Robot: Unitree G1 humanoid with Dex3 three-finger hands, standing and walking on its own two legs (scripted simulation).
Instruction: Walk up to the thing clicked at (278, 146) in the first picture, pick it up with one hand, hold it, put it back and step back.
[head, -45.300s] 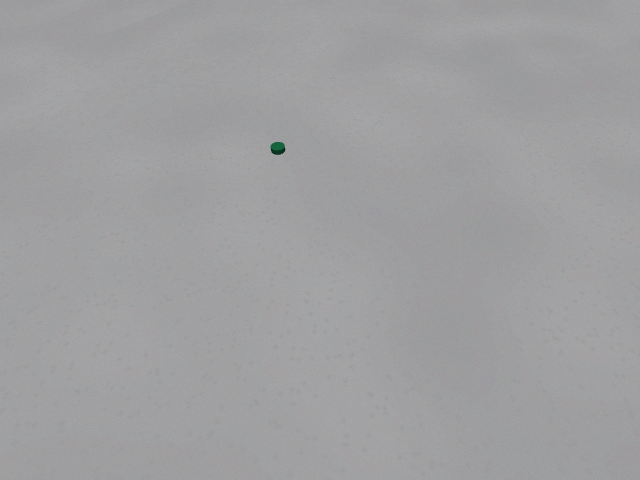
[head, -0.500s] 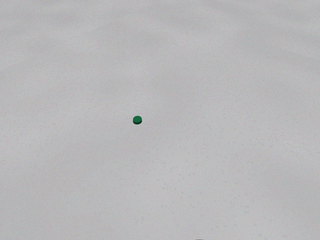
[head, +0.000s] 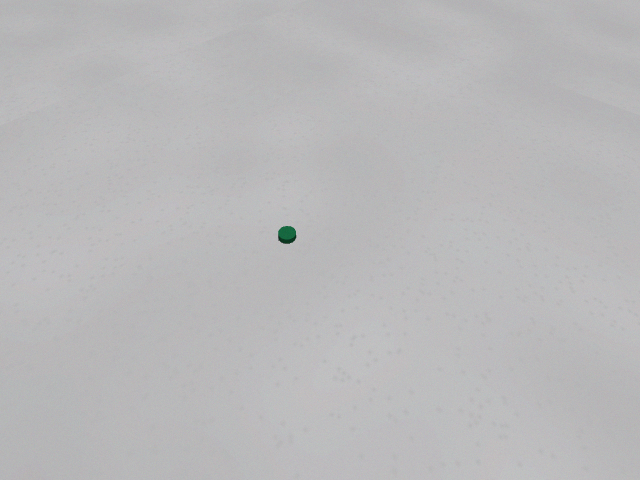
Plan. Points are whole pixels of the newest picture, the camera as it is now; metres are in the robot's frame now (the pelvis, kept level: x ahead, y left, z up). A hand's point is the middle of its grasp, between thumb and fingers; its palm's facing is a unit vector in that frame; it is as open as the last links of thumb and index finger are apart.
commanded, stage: step back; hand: left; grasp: from above
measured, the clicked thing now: (287, 234) +1.11 +0.13 -0.75
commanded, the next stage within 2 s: stand in 0.22 s
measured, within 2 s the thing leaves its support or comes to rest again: neither
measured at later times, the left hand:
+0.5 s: hand out of the picture +0.12 +0.25 -0.13, palm faces -0.02 -0.94 -0.34, open 7.4 cm
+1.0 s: hand out of the picture +0.07 +0.25 -0.14, palm faces -0.05 -0.94 -0.34, open 7.4 cm
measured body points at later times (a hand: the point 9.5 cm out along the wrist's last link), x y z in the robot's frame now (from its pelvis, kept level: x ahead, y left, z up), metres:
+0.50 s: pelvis +0.01 +0.00 +0.02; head +0.02 +0.00 +0.47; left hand +0.12 +0.30 -0.11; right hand +0.13 -0.30 -0.11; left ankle +0.04 +0.12 -0.73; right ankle +0.00 -0.14 -0.73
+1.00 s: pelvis +0.00 +0.00 +0.02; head +0.01 -0.01 +0.47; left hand +0.07 +0.30 -0.12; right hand +0.05 -0.31 -0.12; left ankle +0.04 +0.12 -0.73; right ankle +0.00 -0.14 -0.73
